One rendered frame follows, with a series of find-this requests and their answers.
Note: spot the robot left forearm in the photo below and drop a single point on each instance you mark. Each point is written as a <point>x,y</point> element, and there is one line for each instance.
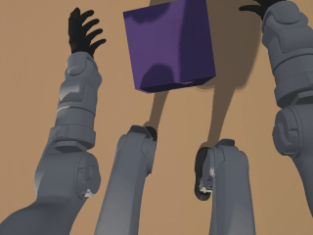
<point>76,111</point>

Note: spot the robot left shin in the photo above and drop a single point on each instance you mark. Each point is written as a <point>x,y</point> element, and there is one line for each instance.
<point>134,128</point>

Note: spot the robot right forearm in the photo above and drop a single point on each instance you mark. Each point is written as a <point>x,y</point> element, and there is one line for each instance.
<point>289,41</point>

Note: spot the robot left upper arm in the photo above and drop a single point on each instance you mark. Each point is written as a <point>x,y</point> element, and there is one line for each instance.
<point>63,183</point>

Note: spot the left robot foot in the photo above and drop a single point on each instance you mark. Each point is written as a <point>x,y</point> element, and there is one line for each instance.
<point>153,133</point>

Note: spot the carton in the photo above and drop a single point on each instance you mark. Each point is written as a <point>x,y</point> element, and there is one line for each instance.
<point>170,45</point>

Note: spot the robot left hand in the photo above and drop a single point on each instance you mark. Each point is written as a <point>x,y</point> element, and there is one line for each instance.
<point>78,40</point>

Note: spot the robot right hand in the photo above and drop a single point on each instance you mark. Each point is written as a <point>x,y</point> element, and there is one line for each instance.
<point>260,10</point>

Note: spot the robot right upper arm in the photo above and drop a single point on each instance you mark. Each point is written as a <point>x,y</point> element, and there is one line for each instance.
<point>293,136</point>

